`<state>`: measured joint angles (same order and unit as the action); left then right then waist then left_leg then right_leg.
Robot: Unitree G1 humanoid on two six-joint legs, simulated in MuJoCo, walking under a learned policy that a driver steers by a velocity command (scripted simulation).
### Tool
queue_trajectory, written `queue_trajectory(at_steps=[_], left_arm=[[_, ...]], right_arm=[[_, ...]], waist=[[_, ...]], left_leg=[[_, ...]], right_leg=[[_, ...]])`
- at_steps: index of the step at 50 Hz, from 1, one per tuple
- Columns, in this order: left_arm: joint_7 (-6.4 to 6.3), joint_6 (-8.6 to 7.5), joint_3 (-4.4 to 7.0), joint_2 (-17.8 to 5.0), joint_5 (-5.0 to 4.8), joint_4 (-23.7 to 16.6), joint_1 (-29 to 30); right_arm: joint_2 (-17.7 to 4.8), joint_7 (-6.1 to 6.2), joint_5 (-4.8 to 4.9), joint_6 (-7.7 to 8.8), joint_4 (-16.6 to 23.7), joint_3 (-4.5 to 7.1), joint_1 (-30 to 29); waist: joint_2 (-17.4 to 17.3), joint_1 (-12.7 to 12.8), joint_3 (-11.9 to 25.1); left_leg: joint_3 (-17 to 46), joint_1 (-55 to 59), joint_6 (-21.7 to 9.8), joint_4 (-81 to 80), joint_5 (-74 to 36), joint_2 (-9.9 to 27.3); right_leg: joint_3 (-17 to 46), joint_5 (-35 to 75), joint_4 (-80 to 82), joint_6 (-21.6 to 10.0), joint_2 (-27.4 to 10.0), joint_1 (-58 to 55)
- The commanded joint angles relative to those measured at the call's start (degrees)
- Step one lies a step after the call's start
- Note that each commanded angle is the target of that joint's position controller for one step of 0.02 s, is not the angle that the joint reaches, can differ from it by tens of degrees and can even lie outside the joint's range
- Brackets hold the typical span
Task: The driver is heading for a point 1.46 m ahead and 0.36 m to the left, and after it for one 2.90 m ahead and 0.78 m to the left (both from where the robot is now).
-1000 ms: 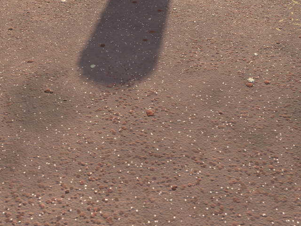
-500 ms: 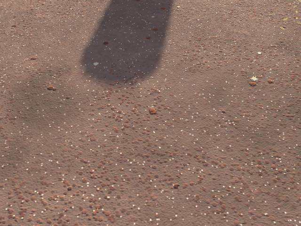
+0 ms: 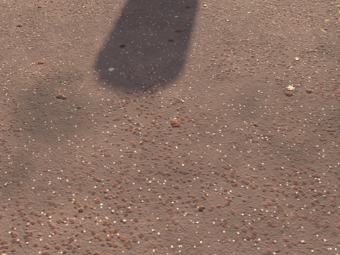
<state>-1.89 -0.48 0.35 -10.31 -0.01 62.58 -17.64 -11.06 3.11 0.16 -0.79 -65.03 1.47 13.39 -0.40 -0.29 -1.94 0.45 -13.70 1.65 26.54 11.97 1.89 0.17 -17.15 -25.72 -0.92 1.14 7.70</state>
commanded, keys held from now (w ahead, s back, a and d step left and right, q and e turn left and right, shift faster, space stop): no key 0.38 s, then w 0.62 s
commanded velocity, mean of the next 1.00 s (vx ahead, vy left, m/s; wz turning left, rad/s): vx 0.20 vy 0.00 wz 0.00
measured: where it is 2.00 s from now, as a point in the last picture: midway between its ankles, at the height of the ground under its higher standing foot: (162, 177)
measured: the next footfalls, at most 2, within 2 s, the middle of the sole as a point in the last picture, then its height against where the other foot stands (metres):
right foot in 1.14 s outside the picture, level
left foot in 1.70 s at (136, 194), level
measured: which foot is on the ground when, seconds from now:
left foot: down 0.00-1.00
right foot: down 0.00-0.66, up 0.68-1.00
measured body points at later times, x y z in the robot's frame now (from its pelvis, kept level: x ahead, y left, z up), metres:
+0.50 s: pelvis +0.01 +0.01 -0.01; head +0.01 +0.01 +0.44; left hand -0.02 +0.24 -0.16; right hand +0.01 -0.24 -0.16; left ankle +0.02 +0.13 -0.73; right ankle -0.04 -0.11 -0.74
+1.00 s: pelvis +0.19 +0.05 +0.00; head +0.21 +0.06 +0.45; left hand +0.38 +0.28 -0.12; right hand +0.08 -0.17 -0.14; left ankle +0.06 +0.14 -0.74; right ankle +0.37 -0.11 -0.69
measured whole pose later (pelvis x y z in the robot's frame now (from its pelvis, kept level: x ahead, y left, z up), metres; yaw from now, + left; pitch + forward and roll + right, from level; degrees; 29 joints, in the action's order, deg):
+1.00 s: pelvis +0.19 +0.05 +0.00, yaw +0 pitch +2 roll +0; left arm 1.3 -4.9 2.7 -13.5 -1.6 51.7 -2.5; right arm -9.5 0.8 -0.1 4.9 -62.2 0.9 29.3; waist 1.9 -4.8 -0.2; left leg -3.1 6.2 -2.6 9.2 17.1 -2.3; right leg -1.1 -0.4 -40.3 -1.8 -5.3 38.4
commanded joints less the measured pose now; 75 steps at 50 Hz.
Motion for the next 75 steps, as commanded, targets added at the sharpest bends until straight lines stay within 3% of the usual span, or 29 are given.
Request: queue_trajectory(at_steps=[1,19,21,24,25,27,29,32,33,34,35,36,38,40,43,47,52,55,56,57,58,59,60,61,62,64,67,70,75], left_arm=[[-0.16,-0.24,0.81,-5.17,-0.02,-0.57,-4.32],[-0.27,-0.32,0.80,-4.37,-0.11,-0.31,-5.89],[-0.53,-0.08,1.04,-4.63,-0.48,0.37,-7.35],[-0.82,-0.57,2.56,-9.02,-1.49,-0.86,-9.11],[-0.69,-1.21,3.40,-11.22,-1.79,-1.04,-9.80],[-0.48,-2.44,3.71,-10.97,-1.31,-1.94,-8.76],[-0.05,-3.13,3.59,-9.79,-1.86,-3.22,-6.09],[0.42,-2.55,3.61,-10.38,-2.23,-4.64,-2.77],[0.61,-3.00,2.98,-8.66,-1.81,-5.60,-0.67],[0.59,-4.06,1.81,-3.92,-1.27,-7.73,-0.69],[0.72,-5.11,1.79,-3.59,-2.32,-8.50,-0.31],[1.15,-5.85,2.09,-5.21,-3.39,-9.12,1.14],[1.56,-6.64,2.81,-6.91,-2.49,-8.75,2.32],[2.06,-6.25,3.87,-8.23,-1.70,-8.44,2.86],[2.65,-5.07,3.39,-5.14,-1.44,-9.85,7.09],[3.04,-5.15,2.29,-3.84,-1.44,-14.46,19.21],[4.44,-5.64,2.06,-5.38,-1.93,-17.51,25.99],[4.75,-6.11,3.66,-8.94,-1.86,-16.79,20.10],[4.45,-6.03,4.97,-11.21,-1.98,-14.35,11.53],[3.92,-5.70,6.28,-13.84,-1.96,-11.36,1.12],[3.41,-5.38,7.66,-19.63,-0.20,-9.61,-8.38],[3.60,-5.13,6.67,-17.15,-0.19,-8.76,-9.11],[3.82,-5.44,5.44,-13.38,-0.83,-9.15,-3.23],[3.81,-5.65,4.60,-10.60,-0.90,-10.44,2.66],[4.18,-6.10,3.92,-8.81,-0.48,-10.95,7.12],[4.56,-6.67,3.24,-6.37,0.37,-10.28,9.60],[3.80,-7.13,3.64,-8.26,0.53,-8.15,7.02],[2.41,-7.14,4.07,-10.19,0.84,-7.05,4.14],[1.14,-6.77,4.03,-11.53,0.32,-6.86,1.24]], right_arm=[[-5.35,0.17,0.01,0.26,0.93,0.76,2.89],[-4.60,0.19,0.10,0.37,1.16,0.73,4.40],[-3.92,0.29,0.33,0.25,0.52,0.68,5.48],[-3.41,-0.08,0.60,1.59,2.71,0.80,1.94],[-2.14,-0.68,0.73,2.67,3.75,0.50,0.63],[-2.75,-1.89,1.46,4.62,5.68,0.65,-1.84],[-3.68,-2.70,2.15,6.10,6.58,0.93,-1.32],[-4.03,-3.10,1.58,6.46,0.71,2.47,12.04],[-6.29,-2.98,1.37,6.31,-0.83,3.52,19.57],[-14.06,-2.91,1.62,6.50,-0.96,5.11,27.25],[-11.58,-3.34,0.22,7.34,-0.81,3.81,25.93],[-8.71,-3.39,0.30,8.04,1.11,2.77,19.08],[-6.24,-4.12,0.23,8.11,3.92,1.55,11.37],[-3.96,-4.10,-0.10,7.35,3.87,0.65,12.50],[-5.88,-2.99,-0.36,6.62,3.37,0.66,16.44],[-8.08,-1.91,-0.50,6.08,4.82,0.93,16.48],[-8.66,-1.65,0.65,5.91,4.10,1.68,19.03],[-10.60,-1.64,0.19,5.18,4.89,2.57,16.89],[-10.71,-1.71,-0.13,4.62,5.29,2.62,15.69],[-10.22,-1.89,-0.37,4.46,6.27,2.25,14.38],[-3.83,-2.68,-0.74,5.17,7.54,0.48,19.91],[-0.80,-3.29,0.65,6.95,6.54,-0.58,21.45],[-6.15,-3.44,2.36,8.37,8.63,0.94,15.26],[-8.25,-3.17,3.17,8.96,10.57,1.39,9.66],[-8.25,-2.58,2.62,8.88,11.01,1.75,7.21],[-6.20,-1.97,1.61,6.99,10.21,2.39,10.00],[-4.78,-1.68,1.71,4.92,10.91,2.57,9.15],[-6.18,-1.83,1.15,4.71,13.54,3.12,2.28],[-4.73,-3.54,0.91,5.46,16.93,2.40,-7.49]], waist=[[0.33,0.02,-1.46],[0.35,0.09,-1.89],[1.40,0.30,-1.27],[7.09,2.32,-7.64],[10.71,2.89,-8.97],[10.55,2.80,-11.54],[8.53,1.08,-10.44],[4.71,-4.67,-3.92],[-2.00,-8.03,-1.34],[-18.57,-9.25,2.88],[-15.68,-7.12,2.89],[-8.45,-4.23,-3.13],[-3.04,-1.66,-5.29],[-4.37,-1.15,-4.39],[-3.62,-1.51,-4.41],[-3.66,-3.48,-6.50],[-4.13,-3.31,-8.04],[-6.72,1.61,-1.41],[-7.60,6.09,3.89],[-7.25,10.83,9.87],[5.03,9.31,20.65],[13.20,7.95,27.89],[10.52,7.37,18.24],[6.78,5.59,10.58],[1.61,3.15,6.04],[3.03,-0.89,3.86],[4.09,-1.95,0.27],[2.96,-0.53,-1.54],[2.21,2.57,-2.57]], left_leg=[[0.13,3.88,-1.52,-2.75,-7.33,0.24],[0.16,3.60,-1.71,-2.38,-7.29,0.08],[-2.37,2.97,-1.99,-0.27,6.33,-2.32],[-5.07,-9.10,-3.13,9.94,18.78,-4.31],[-5.08,-12.73,-3.47,16.56,14.14,-3.34],[-0.91,-19.64,-5.29,23.97,15.89,0.97],[-0.22,-18.89,-6.75,16.75,17.05,2.61],[-7.27,10.12,-4.87,2.47,1.55,-4.54],[1.89,18.45,-6.39,-1.99,4.27,0.98],[28.09,26.71,-13.84,-12.77,9.78,15.91],[43.72,23.71,-18.70,-18.43,18.19,21.90],[38.51,19.89,-17.53,-17.84,19.63,21.69],[23.10,15.27,-13.39,-18.40,9.74,15.61],[12.53,14.00,-10.64,-18.61,-4.04,10.88],[7.61,14.04,-11.54,-19.03,-15.43,10.05],[3.95,10.29,-11.62,-21.52,-15.48,9.03],[2.05,15.82,-11.31,-20.60,-18.84,11.85],[0.51,21.18,-9.56,-10.26,-43.27,12.81],[-1.01,20.01,-8.47,-0.26,-51.61,11.31],[-1.96,11.10,-6.60,13.19,-47.52,9.05],[-2.97,-10.58,-3.41,36.96,-21.20,1.02],[4.71,-20.68,-2.63,51.67,18.54,-6.17],[7.90,-26.69,-4.35,56.26,17.12,-2.23],[5.74,-27.41,-5.31,55.01,12.38,0.93],[4.56,-24.55,-5.39,50.93,7.75,3.74],[4.80,-17.13,-5.50,45.25,4.29,6.74],[4.36,-18.41,-4.65,40.57,1.65,7.65],[6.05,-26.02,-3.64,32.49,-7.36,7.36],[1.66,-25.39,-3.78,15.88,-19.55,4.98]], right_leg=[[1.71,8.57,5.77,-0.69,-2.03,6.32],[1.43,8.15,5.39,-0.56,-2.00,6.67],[1.33,-7.27,6.25,-1.73,-1.25,6.97],[13.29,-31.52,12.52,-7.80,-9.27,9.07],[20.96,-33.26,16.03,-10.95,-15.09,7.86],[27.68,-27.57,18.24,-14.16,-20.66,6.04],[22.48,-18.38,15.86,-11.57,-18.76,2.60],[9.11,-6.82,5.39,-7.13,-9.40,14.32],[3.46,1.13,-9.08,-4.55,-5.08,19.90],[-3.48,-6.43,-30.03,-0.77,1.83,31.18],[4.22,-13.51,-43.31,-1.61,1.33,36.49],[6.19,-9.29,-48.81,-3.38,-2.67,41.30],[4.67,1.75,-45.20,-4.75,-7.00,40.17],[2.44,6.34,-39.45,-4.13,-8.34,35.56],[-0.19,9.38,-33.47,-1.80,-8.18,36.75],[-2.36,17.21,-16.14,-0.30,-6.05,33.61],[-2.47,19.19,-6.59,-2.63,-4.39,30.68],[-4.28,14.58,-5.75,-5.49,-0.69,19.91],[-5.52,13.69,-5.92,-6.96,1.45,9.35],[-2.32,14.12,-6.51,-9.15,-1.16,-6.55],[22.04,5.64,-5.31,-17.49,-17.25,-30.14],[45.78,-2.43,7.67,-22.02,-25.19,-35.32],[40.27,-4.40,10.04,-18.17,-22.19,-27.49],[30.17,0.18,10.93,-15.65,-20.28,-17.26],[22.71,7.18,12.77,-14.13,-18.11,-7.10],[13.68,10.69,15.90,-12.29,-14.46,3.05],[7.27,12.48,19.97,-12.86,-13.87,8.05],[3.56,14.83,21.10,-12.29,-14.04,4.74],[-4.24,17.88,21.43,-9.49,-13.21,-0.09]])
